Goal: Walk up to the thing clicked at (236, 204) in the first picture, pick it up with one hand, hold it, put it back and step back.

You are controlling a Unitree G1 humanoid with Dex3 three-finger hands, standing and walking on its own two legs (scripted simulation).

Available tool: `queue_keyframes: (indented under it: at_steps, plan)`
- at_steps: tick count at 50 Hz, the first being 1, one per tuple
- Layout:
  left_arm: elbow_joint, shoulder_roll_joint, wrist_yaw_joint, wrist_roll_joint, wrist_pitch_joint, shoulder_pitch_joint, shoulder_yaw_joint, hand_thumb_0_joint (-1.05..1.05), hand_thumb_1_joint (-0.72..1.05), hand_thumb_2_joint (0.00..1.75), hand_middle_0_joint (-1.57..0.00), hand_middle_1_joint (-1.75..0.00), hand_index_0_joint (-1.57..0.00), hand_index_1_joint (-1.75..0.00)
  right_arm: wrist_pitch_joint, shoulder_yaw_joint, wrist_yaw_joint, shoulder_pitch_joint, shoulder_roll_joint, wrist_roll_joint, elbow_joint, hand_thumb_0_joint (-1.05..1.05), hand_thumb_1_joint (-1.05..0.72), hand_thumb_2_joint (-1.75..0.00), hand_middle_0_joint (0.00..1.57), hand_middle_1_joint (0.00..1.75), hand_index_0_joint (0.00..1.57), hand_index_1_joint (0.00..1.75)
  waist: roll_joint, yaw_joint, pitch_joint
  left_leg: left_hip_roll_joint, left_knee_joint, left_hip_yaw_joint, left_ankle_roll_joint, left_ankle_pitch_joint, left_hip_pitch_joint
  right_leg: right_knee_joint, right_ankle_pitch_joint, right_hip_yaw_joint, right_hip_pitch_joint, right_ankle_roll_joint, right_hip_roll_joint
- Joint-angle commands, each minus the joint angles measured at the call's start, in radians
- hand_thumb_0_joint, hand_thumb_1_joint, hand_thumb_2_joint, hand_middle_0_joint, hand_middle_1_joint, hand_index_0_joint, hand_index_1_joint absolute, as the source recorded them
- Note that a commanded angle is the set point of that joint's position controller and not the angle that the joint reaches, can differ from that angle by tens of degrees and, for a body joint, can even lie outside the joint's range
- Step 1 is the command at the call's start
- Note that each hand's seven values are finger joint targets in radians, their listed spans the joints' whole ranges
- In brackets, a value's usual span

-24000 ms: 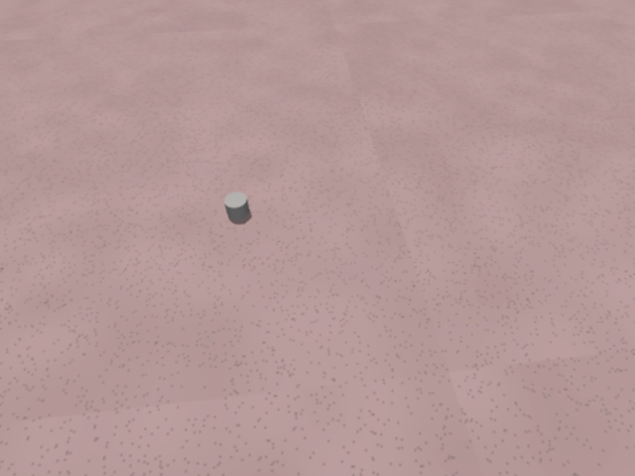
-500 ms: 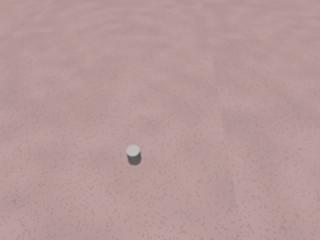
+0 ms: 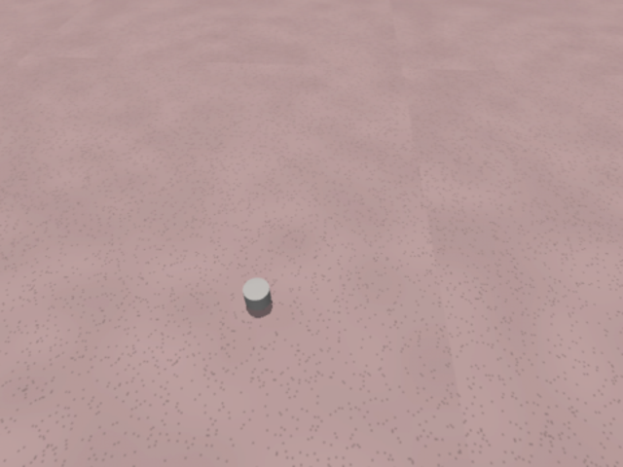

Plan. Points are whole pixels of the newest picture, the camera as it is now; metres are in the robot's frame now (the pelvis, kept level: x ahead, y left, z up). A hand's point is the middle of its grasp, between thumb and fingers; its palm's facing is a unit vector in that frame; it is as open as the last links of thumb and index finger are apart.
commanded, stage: walk up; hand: left
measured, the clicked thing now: (257, 294) +0.80 +0.23 -0.75
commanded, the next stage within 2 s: none
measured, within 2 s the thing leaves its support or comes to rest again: neither
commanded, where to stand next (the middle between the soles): +0.41 +0.01 m, yaw -4 degrees
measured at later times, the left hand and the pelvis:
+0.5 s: hand out of the picture +0.13 +0.33 -0.16, palm faces -0.05 -0.94 -0.34, open 7.4 cm; pelvis +0.11 +0.05 -0.01, yaw -1 degrees
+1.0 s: hand (151, 339) +0.34 +0.30 -0.14, palm faces -0.03 -0.92 -0.38, open 7.4 cm; pelvis +0.28 +0.02 -0.01, yaw -1 degrees
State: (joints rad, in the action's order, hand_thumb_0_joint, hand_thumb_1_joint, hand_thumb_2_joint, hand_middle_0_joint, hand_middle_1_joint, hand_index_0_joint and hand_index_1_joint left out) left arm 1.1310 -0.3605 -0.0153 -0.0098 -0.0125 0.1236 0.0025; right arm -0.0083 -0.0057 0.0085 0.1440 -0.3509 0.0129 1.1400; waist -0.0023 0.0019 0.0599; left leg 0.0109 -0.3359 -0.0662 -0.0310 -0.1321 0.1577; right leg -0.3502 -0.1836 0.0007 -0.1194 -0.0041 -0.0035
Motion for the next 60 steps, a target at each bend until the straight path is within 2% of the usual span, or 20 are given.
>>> queue_keyframes:
  at_steps: [1, 4, 13, 14, 15, 16, 18, 21, 29, 33, 34, 35, 36, 42, 47, 52, 53, 54, 55, 60]
  plan:
    - [-0.082, -0.282, -0.011, -0.018, -0.026, 0.074, 0.102, 0.00, 0.90, 0.90, -0.20, -0.30, -0.20, -0.30, -0.025, 0.101, 0.023, 0.014, -0.293, 0.023, -0.116, 0.00, -0.90, -0.90, 0.20, 0.30, 0.20, 0.30, -0.012, -0.032, -0.055, 0.043, -0.032, -0.090, 0.108, -0.621, 0.157, 0.037, -0.598, 0.146, 0.012, 0.086, -0.082]
    - [-0.112, -0.333, -0.002, -0.029, -0.047, 0.172, 0.141, 0.00, 0.90, 0.90, -0.20, -0.30, -0.20, -0.30, -0.029, 0.104, 0.026, -0.122, -0.218, 0.033, -0.203, 0.00, -0.90, -0.90, 0.20, 0.30, 0.20, 0.30, 0.158, -0.116, 0.106, 0.028, -0.413, 0.025, 0.049, -0.289, 0.545, 0.249, -0.481, 0.457, 0.183, 0.227, -0.355]
    - [-0.263, -0.242, -0.026, -0.027, -0.038, 0.028, 0.110, 0.00, 0.90, 0.90, -0.20, -0.30, -0.20, -0.30, -0.053, 0.169, 0.041, 0.231, -0.244, 0.036, -0.166, 0.00, -0.90, -0.90, 0.20, 0.30, 0.20, 0.30, 0.023, 0.102, -0.024, 0.003, -0.133, 0.110, 0.043, -0.104, -0.247, -0.149, -0.307, 0.066, -0.356, 0.131, -0.125]
    - [-0.267, -0.172, -0.028, -0.019, -0.034, 0.095, 0.088, 0.00, 0.90, 0.90, -0.20, -0.30, -0.20, -0.30, -0.059, 0.190, 0.028, 0.308, -0.315, 0.045, -0.161, 0.00, -0.90, -0.90, 0.20, 0.30, 0.20, 0.30, -0.228, 0.127, -0.059, 0.109, 0.003, -0.072, 0.081, -0.373, -0.326, -0.448, -0.373, -0.007, -0.475, 0.102, -0.008]
    - [-0.268, -0.152, -0.021, -0.007, -0.033, 0.134, 0.081, 0.00, 0.90, 0.90, -0.20, -0.30, -0.20, -0.30, -0.069, 0.198, 0.025, 0.296, -0.401, 0.052, -0.198, 0.00, -0.90, -0.90, 0.20, 0.30, 0.20, 0.30, -0.319, 0.110, -0.057, 0.373, 0.210, -0.575, 0.187, -0.730, -0.252, -0.702, -0.406, 0.038, -0.605, 0.067, 0.104]
    - [-0.255, -0.267, -0.011, -0.011, -0.031, 0.122, 0.105, 0.00, 0.90, 0.90, -0.20, -0.30, -0.20, -0.30, -0.068, 0.197, 0.026, 0.202, -0.418, 0.020, -0.237, 0.00, -0.90, -0.90, 0.20, 0.30, 0.20, 0.30, -0.170, 0.081, 0.001, 0.423, 0.234, -0.616, 0.261, -0.807, -0.080, -0.747, -0.366, 0.168, -0.527, 0.072, 0.015]
    - [-0.226, -0.283, -0.017, 0.006, -0.034, 0.200, 0.104, 0.00, 0.90, 0.90, -0.20, -0.30, -0.20, -0.30, -0.072, 0.161, 0.023, 0.103, -0.338, 0.011, -0.283, 0.00, -0.90, -0.90, 0.20, 0.30, 0.20, 0.30, -0.107, 0.007, 0.043, 0.343, 0.170, -0.383, 0.246, -0.585, -0.052, -0.741, -0.236, 0.151, -0.515, 0.058, -0.040]
    - [-0.207, -0.273, -0.034, -0.002, -0.036, 0.235, 0.107, 0.00, 0.90, 0.90, -0.20, -0.30, -0.20, -0.30, -0.081, 0.149, 0.022, 0.119, -0.306, 0.009, -0.298, 0.00, -0.90, -0.90, 0.20, 0.30, 0.20, 0.30, -0.159, 0.011, 0.050, 0.267, 0.169, -0.173, 0.217, -0.353, 0.005, -0.612, -0.145, 0.100, -0.430, 0.021, -0.057]
    - [-0.289, -0.236, -0.066, -0.014, -0.044, 0.114, 0.114, 0.00, 0.90, 0.90, -0.20, -0.30, -0.20, -0.30, -0.076, 0.150, 0.033, 0.163, -0.321, 0.004, -0.352, 0.00, -0.90, -0.90, 0.20, 0.30, 0.20, 0.30, -0.135, 0.032, 0.069, 0.223, 0.120, -0.023, 0.220, -0.321, 0.076, -0.287, -0.020, -0.041, -0.273, 0.019, -0.059]
    - [-0.264, -0.242, -0.044, -0.016, -0.066, 0.244, 0.131, 0.00, 0.90, 0.90, -0.20, -0.30, -0.20, -0.30, -0.062, 0.127, 0.031, 0.155, -0.277, 0.000, -0.383, 0.00, -0.90, -0.90, 0.20, 0.30, 0.20, 0.30, -0.026, -0.052, -0.027, 0.175, -0.186, 0.053, 0.173, -0.038, 0.127, -0.161, -0.029, -0.086, 0.013, 0.042, 0.001]
    - [-0.253, -0.283, -0.029, -0.019, -0.078, 0.342, 0.150, 0.00, 0.90, 0.90, -0.20, -0.30, -0.20, -0.30, -0.064, 0.107, 0.029, 0.202, -0.226, -0.005, -0.389, 0.00, -0.90, -0.90, 0.20, 0.30, 0.20, 0.30, 0.127, -0.099, -0.095, 0.112, -0.455, 0.102, 0.140, 0.006, 0.183, -0.073, -0.125, 0.033, 0.156, 0.069, -0.060]
    - [-0.273, -0.381, -0.015, -0.019, -0.090, 0.372, 0.170, 0.00, 0.90, 0.90, -0.20, -0.30, -0.20, -0.30, -0.066, 0.079, 0.029, 0.241, -0.148, -0.012, -0.420, 0.00, -0.90, -0.90, 0.20, 0.30, 0.20, 0.30, 0.363, -0.086, -0.121, -0.031, -0.710, 0.149, 0.074, -0.359, 0.419, 0.061, -0.218, 0.509, 0.263, 0.166, -0.337]
    - [-0.290, -0.410, -0.018, -0.005, -0.083, 0.326, 0.169, 0.00, 0.90, 0.90, -0.20, -0.30, -0.20, -0.30, -0.049, 0.109, 0.015, 0.209, -0.263, -0.004, -0.394, 0.00, -0.90, -0.90, 0.20, 0.30, 0.20, 0.30, 0.210, -0.091, -0.061, -0.005, -0.798, 0.049, 0.076, -0.459, 0.448, 0.100, -0.337, 0.645, 0.136, 0.283, -0.425]
    - [-0.355, -0.305, -0.010, 0.006, -0.085, 0.219, 0.134, 0.00, 0.90, 0.90, -0.20, -0.30, -0.20, -0.30, -0.045, 0.114, 0.038, 0.269, -0.253, -0.003, -0.332, 0.00, -0.90, -0.90, 0.20, 0.30, 0.20, 0.30, 0.150, -0.016, 0.009, 0.071, -0.630, 0.036, 0.047, -0.234, 0.351, 0.083, -0.060, 0.205, -0.073, 0.235, -0.249]
    - [-0.391, -0.310, -0.016, -0.003, -0.088, 0.226, 0.134, 0.00, 0.90, 0.90, -0.20, -0.30, -0.20, -0.30, -0.059, 0.117, 0.052, 0.168, -0.221, 0.010, -0.376, 0.00, -0.90, -0.90, 0.20, 0.30, 0.20, 0.30, 0.136, -0.044, -0.014, 0.069, -0.359, 0.094, 0.034, -0.152, 0.281, 0.041, -0.015, 0.132, -0.083, 0.236, -0.252]
    - [-0.411, -0.234, -0.002, 0.005, -0.057, 0.163, 0.081, 0.00, 0.90, 0.90, -0.20, -0.30, -0.20, -0.30, -0.077, 0.122, 0.015, 0.267, -0.226, 0.012, -0.328, 0.00, -0.90, -0.90, 0.20, 0.30, 0.20, 0.30, 0.013, 0.043, -0.087, 0.015, -0.170, 0.119, 0.068, 0.024, -0.066, -0.278, 0.096, 0.009, -0.263, 0.133, -0.169]
    - [-0.417, -0.196, -0.005, 0.009, -0.055, 0.197, 0.070, 0.00, 0.90, 0.90, -0.20, -0.30, -0.20, -0.30, -0.082, 0.146, 0.010, 0.311, -0.310, 0.018, -0.328, 0.00, -0.90, -0.90, 0.20, 0.30, 0.20, 0.30, -0.172, 0.055, -0.118, 0.153, -0.088, -0.077, 0.109, -0.105, -0.127, -0.462, -0.089, -0.052, -0.349, 0.093, -0.080]
    - [-0.414, -0.167, -0.002, 0.013, -0.046, 0.241, 0.064, 0.00, 0.90, 0.90, -0.20, -0.30, -0.20, -0.30, -0.085, 0.158, 0.006, 0.307, -0.381, 0.022, -0.359, 0.00, -0.90, -0.90, 0.20, 0.30, 0.20, 0.30, -0.254, 0.044, -0.106, 0.378, 0.058, -0.475, 0.220, -0.259, -0.150, -0.622, -0.360, -0.043, -0.500, 0.047, 0.042]
    - [-0.370, -0.277, 0.014, 0.006, -0.033, 0.256, 0.095, 0.00, 0.90, 0.90, -0.20, -0.30, -0.20, -0.30, -0.078, 0.170, 0.009, 0.272, -0.417, -0.004, -0.366, 0.00, -0.90, -0.90, 0.20, 0.30, 0.20, 0.30, -0.179, 0.043, -0.079, 0.433, 0.061, -0.526, 0.319, -0.318, -0.051, -0.732, -0.443, 0.040, -0.452, 0.054, -0.011]
    - [-0.307, -0.239, 0.007, 0.009, -0.033, 0.279, 0.089, 0.00, 0.90, 0.90, -0.20, -0.30, -0.20, -0.30, -0.071, 0.126, -0.007, 0.159, -0.315, 0.003, -0.381, 0.00, -0.90, -0.90, 0.20, 0.30, 0.20, 0.30, -0.197, -0.006, -0.052, 0.264, -0.064, -0.117, 0.245, 0.109, 0.047, -0.558, -0.300, 0.027, -0.347, 0.042, -0.065]
